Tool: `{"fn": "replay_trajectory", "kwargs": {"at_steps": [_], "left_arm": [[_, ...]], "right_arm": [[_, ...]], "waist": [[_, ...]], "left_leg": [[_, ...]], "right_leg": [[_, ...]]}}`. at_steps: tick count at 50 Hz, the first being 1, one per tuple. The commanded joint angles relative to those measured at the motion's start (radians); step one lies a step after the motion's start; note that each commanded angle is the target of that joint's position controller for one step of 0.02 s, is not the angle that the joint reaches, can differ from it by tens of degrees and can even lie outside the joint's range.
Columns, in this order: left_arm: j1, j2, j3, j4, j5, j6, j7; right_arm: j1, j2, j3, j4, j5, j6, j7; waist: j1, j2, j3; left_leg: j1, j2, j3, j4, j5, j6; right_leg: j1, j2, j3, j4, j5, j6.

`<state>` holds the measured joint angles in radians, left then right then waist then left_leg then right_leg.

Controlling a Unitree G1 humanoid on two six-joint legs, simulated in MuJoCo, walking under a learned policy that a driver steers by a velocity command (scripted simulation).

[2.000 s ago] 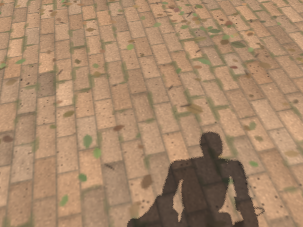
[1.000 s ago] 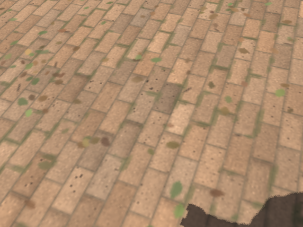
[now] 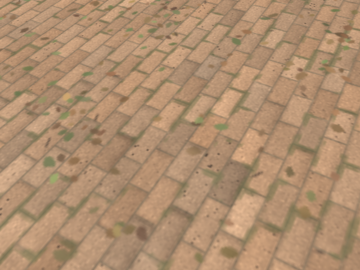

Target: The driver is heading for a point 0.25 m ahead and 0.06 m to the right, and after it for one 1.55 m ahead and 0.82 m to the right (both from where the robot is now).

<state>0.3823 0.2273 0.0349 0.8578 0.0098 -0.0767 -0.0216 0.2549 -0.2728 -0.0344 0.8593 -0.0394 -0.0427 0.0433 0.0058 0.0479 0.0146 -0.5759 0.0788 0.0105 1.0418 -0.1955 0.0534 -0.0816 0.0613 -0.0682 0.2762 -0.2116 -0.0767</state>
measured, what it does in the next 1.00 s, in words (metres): walks ahead, turning right: left foot, then right foot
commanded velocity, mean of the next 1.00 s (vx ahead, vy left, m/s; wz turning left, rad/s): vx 0.49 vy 0.00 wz -0.43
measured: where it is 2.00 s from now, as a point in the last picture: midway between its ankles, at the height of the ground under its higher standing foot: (286, 170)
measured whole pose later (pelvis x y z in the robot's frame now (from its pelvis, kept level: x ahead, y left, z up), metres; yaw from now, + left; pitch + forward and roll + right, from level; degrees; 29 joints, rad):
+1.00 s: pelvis +0.51 -0.10 -0.01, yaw -30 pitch +1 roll +0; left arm 0.27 0.27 0.07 0.85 0.00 -0.03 -0.01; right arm 0.19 -0.25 -0.04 0.80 -0.04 -0.05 0.01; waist 0.00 0.02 0.07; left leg -0.52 0.11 -0.01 1.15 -0.32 -0.02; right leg -0.23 0.13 -0.02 0.40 -0.18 -0.14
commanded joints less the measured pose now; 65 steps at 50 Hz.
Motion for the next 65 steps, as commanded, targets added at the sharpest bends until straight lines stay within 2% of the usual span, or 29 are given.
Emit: {"fn": "replay_trajectory", "kwargs": {"at_steps": [1,5,8,10,12,13,14,15,16,17,19,23,29,34,37,39,40,41,42,43,44,45,46,48,52,57,61,63,65], "left_arm": [[0.044,0.12,0.024,-0.014,-0.007,-0.02,0.004],[0.091,0.13,0.022,0.024,-0.009,-0.02,0.011],[0.1,0.159,0.027,0.042,-0.005,-0.014,0.021],[0.075,0.171,0.03,0.044,0.001,-0.01,0.027],[0.046,0.182,0.034,0.044,0.006,-0.004,0.026],[0.052,0.158,0.027,0.028,-0.001,-0.005,0.023],[0.165,0.027,0.0,-0.009,-0.036,-0.002,0.018],[0.154,0.114,0.021,0.002,-0.019,0.009,0.026],[0.078,0.142,0.035,-0.002,-0.007,0.018,0.025],[0.032,0.121,0.031,-0.008,-0.006,0.018,0.016],[0.026,0.098,0.033,-0.004,0.016,0.041,0.0],[-0.039,0.069,0.033,-0.03,0.022,0.076,-0.021],[-0.241,0.054,0.023,-0.099,0.021,0.075,-0.04],[-0.386,0.054,0.014,-0.159,0.029,0.07,-0.054],[-0.376,0.068,0.022,-0.168,0.035,0.07,-0.05],[-0.243,0.095,0.04,-0.135,0.034,0.064,-0.037],[-0.089,0.118,0.057,-0.086,0.04,0.052,-0.025],[0.059,0.21,0.088,-0.05,0.051,0.048,-0.008],[-0.002,0.326,0.115,-0.076,0.026,0.057,-0.001],[0.027,0.311,0.113,-0.084,0.009,0.071,0.004],[-0.015,0.265,0.1,-0.069,0.006,0.07,0.013],[-0.055,0.206,0.085,-0.063,0.001,0.063,0.016],[-0.092,0.177,0.076,-0.064,-0.003,0.054,0.02],[-0.121,0.153,0.064,-0.073,-0.009,0.035,0.019],[-0.049,0.191,0.071,-0.055,-0.01,0.016,0.014],[0.047,0.194,0.072,-0.039,-0.009,0.019,0.016],[0.099,0.205,0.073,-0.033,0.002,0.023,0.026],[0.083,0.219,0.076,-0.041,0.006,0.023,0.034],[0.017,0.242,0.08,-0.059,0.009,0.02,0.035]], "right_arm": [[-0.081,-0.036,-0.003,-0.076,-0.003,-0.002,0.005],[-0.248,-0.006,0.017,-0.13,0.004,-0.008,0.009],[-0.283,-0.03,0.013,-0.146,0.008,-0.013,0.001],[-0.232,-0.055,0.003,-0.135,0.008,-0.021,-0.009],[-0.014,-0.096,-0.018,-0.066,0.005,-0.038,-0.029],[0.139,-0.153,-0.036,-0.037,-0.016,-0.049,-0.046],[0.206,-0.264,-0.064,-0.048,-0.044,-0.047,-0.055],[0.159,-0.222,-0.06,-0.058,-0.01,-0.032,-0.048],[0.066,-0.146,-0.041,-0.066,0.004,-0.028,-0.046],[0.002,-0.086,-0.028,-0.071,0.01,-0.033,-0.044],[-0.019,-0.048,-0.018,-0.053,0.016,-0.045,-0.049],[0.015,-0.064,-0.027,-0.028,0.027,-0.079,-0.048],[0.075,-0.067,-0.031,0.008,0.021,-0.077,-0.047],[0.152,-0.099,-0.041,0.042,0.019,-0.064,-0.059],[0.159,-0.125,-0.047,0.055,0.015,-0.043,-0.067],[0.152,-0.158,-0.055,0.056,0.015,-0.023,-0.069],[0.139,-0.163,-0.056,0.048,0.019,-0.013,-0.066],[0.143,-0.125,-0.044,0.015,0.017,-0.014,-0.063],[0.136,-0.037,-0.032,-0.068,0.03,-0.027,-0.043],[0.014,-0.116,-0.041,-0.095,0.019,-0.04,-0.039],[-0.029,-0.09,-0.033,-0.107,0.033,-0.053,-0.035],[-0.002,-0.083,-0.029,-0.09,0.033,-0.061,-0.039],[-0.003,-0.081,-0.031,-0.089,0.016,-0.05,-0.04],[0.041,-0.072,-0.029,-0.078,-0.01,-0.012,-0.035],[-0.056,-0.054,-0.024,-0.122,-0.01,0.016,-0.026],[-0.241,-0.055,-0.015,-0.185,-0.001,0.011,-0.019],[-0.346,-0.06,-0.005,-0.231,0.008,-0.003,-0.014],[-0.332,-0.077,-0.007,-0.24,0.012,-0.011,-0.016],[-0.202,-0.11,-0.019,-0.207,0.015,-0.021,-0.026]], "waist": [[-0.002,-0.116,0.062],[0.032,-0.118,0.084],[0.028,-0.113,0.08],[-0.006,-0.117,0.056],[-0.1,-0.097,-0.065],[-0.153,-0.044,-0.179],[-0.105,0.167,-0.343],[-0.099,0.138,-0.359],[-0.062,0.048,-0.185],[-0.045,0.012,-0.083],[-0.002,0.053,-0.007],[0.021,0.031,0.016],[-0.01,0.013,0.066],[-0.055,0.015,0.092],[-0.037,0.034,0.068],[0.025,0.049,-0.021],[0.096,0.013,-0.109],[0.148,-0.088,-0.218],[0.072,-0.334,-0.279],[0.127,-0.142,-0.259],[0.098,-0.093,-0.14],[0.046,-0.026,-0.054],[0.01,-0.018,-0.025],[-0.029,-0.038,-0.04],[-0.013,-0.064,-0.002],[0.058,-0.101,0.025],[0.094,-0.113,0.032],[0.074,-0.125,0.032],[0.004,-0.136,-0.001]], "left_leg": [[-0.145,0.022,0.025,-0.078,0.09,-0.026],[-0.054,-0.017,0.059,-0.348,0.205,-0.036],[0.009,-0.042,0.043,-0.444,0.204,-0.019],[0.096,-0.065,0.032,-0.486,0.135,0.002],[0.374,-0.11,0.047,-0.57,0.092,0.036],[0.62,0.021,-0.077,-0.581,0.026,0.07],[0.922,0.344,-0.512,-0.615,-0.087,0.17],[0.864,0.38,-0.722,-0.744,-0.158,0.197],[0.715,0.331,-0.556,-0.766,-0.228,0.167],[0.582,0.283,-0.415,-0.807,-0.172,0.142],[0.433,0.208,-0.225,-0.862,-0.035,0.094],[0.404,0.194,-0.066,-0.921,0.095,0.103],[0.466,0.158,0.113,-0.925,0.204,0.097],[0.598,0.198,0.188,-0.881,0.327,0.085],[0.686,0.209,0.237,-0.749,0.655,0.065],[0.7,0.207,0.259,-0.504,0.903,0.057],[0.621,0.189,0.278,-0.279,0.822,0.035],[0.392,0.16,0.275,0.021,0.473,0.001],[-0.073,-0.083,0.185,0.385,-0.336,-0.069],[-0.192,-0.06,-0.012,0.421,-0.291,-0.064],[-0.218,-0.008,-0.03,0.379,-0.192,-0.053],[-0.15,0.031,-0.031,0.262,-0.132,-0.05],[-0.088,0.051,-0.041,0.188,-0.125,-0.056],[0.0,0.05,-0.038,0.126,-0.118,-0.077],[-0.059,0.04,-0.01,-0.021,-0.015,-0.108],[-0.121,0.007,-0.015,-0.252,0.155,-0.111],[-0.102,-0.037,-0.014,-0.38,0.17,-0.093],[-0.023,-0.052,-0.03,-0.448,0.14,-0.073],[0.201,-0.092,-0.022,-0.51,0.062,-0.043]], "right_leg": [[0.033,-0.24,0.146,-0.148,0.394,-0.12],[0.018,-0.218,0.126,-0.134,0.463,-0.111],[0.079,-0.257,0.171,-0.094,0.537,-0.109],[0.119,-0.267,0.187,-0.017,0.657,-0.091],[0.095,-0.216,0.163,0.248,0.76,-0.061],[-0.058,-0.167,0.139,0.49,0.531,-0.048],[-0.389,-0.022,0.059,0.861,-0.059,-0.005],[-0.499,-0.002,0.122,0.988,-0.305,-0.02],[-0.539,-0.066,0.144,1.006,-0.22,-0.028],[-0.526,-0.104,0.136,0.961,-0.146,-0.025],[-0.462,-0.145,0.126,0.897,-0.1,-0.009],[-0.507,-0.166,0.108,0.87,-0.005,0.018],[-0.594,-0.163,0.058,0.611,0.206,0.04],[-0.563,-0.139,-0.029,0.411,0.179,-0.003],[-0.488,-0.077,-0.081,0.356,0.036,-0.053],[-0.325,0.004,-0.105,0.325,-0.067,-0.101],[-0.125,0.037,-0.091,0.242,-0.029,-0.13],[0.137,-0.131,0.151,0.198,-0.147,-0.181],[0.406,-0.393,0.742,0.057,-0.156,-0.333],[0.394,-0.403,0.762,-0.009,-0.035,-0.332],[0.294,-0.385,0.602,0.004,0.081,-0.311],[0.144,-0.336,0.496,-0.004,0.229,-0.264],[0.057,-0.279,0.421,-0.011,0.304,-0.232],[-0.02,-0.226,0.352,-0.031,0.391,-0.218],[-0.061,-0.181,0.325,-0.071,0.368,-0.206],[0.016,-0.163,0.353,-0.053,0.358,-0.165],[0.089,-0.18,0.395,0.007,0.443,-0.156],[0.094,-0.194,0.427,0.042,0.474,-0.132],[0.027,-0.18,0.429,0.131,0.59,-0.09]]}}
Velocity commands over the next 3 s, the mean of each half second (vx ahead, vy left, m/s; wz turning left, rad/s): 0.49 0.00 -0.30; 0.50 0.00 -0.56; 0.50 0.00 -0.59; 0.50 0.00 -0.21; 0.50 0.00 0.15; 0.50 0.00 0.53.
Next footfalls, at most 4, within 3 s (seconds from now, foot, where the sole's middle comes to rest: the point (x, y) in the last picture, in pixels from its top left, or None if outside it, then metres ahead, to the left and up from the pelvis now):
0.26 left None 0.33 0.11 -0.78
0.80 right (242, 258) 0.54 -0.16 -0.78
1.34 left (241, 176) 0.91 -0.19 -0.78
1.84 right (318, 178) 0.89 -0.52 -0.78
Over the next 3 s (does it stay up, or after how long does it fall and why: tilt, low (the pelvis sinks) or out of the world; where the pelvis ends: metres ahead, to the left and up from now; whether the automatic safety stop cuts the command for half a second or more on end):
stays up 1.29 -0.83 -0.02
